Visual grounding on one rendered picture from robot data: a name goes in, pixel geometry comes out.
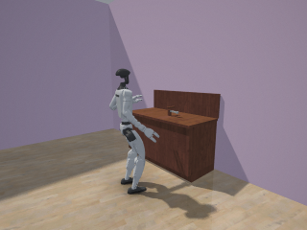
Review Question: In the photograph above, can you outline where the right robot shin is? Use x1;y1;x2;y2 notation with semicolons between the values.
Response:
132;159;146;189

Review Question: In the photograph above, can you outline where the right robot hand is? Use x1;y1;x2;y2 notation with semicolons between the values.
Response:
144;127;160;143

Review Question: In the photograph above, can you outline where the robot right upper arm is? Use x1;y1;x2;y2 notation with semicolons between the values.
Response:
122;89;132;117

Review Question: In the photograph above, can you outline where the counter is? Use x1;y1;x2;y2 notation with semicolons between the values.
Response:
129;90;221;183

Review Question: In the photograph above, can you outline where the robot left upper arm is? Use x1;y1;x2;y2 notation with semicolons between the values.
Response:
109;91;117;111

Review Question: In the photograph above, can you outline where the left robot hand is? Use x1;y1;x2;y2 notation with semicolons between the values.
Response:
132;95;142;104

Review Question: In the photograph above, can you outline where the robot right forearm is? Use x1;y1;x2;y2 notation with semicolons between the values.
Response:
125;110;146;132

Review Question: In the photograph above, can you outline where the right robot foot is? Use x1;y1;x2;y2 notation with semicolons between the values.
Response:
128;186;146;195

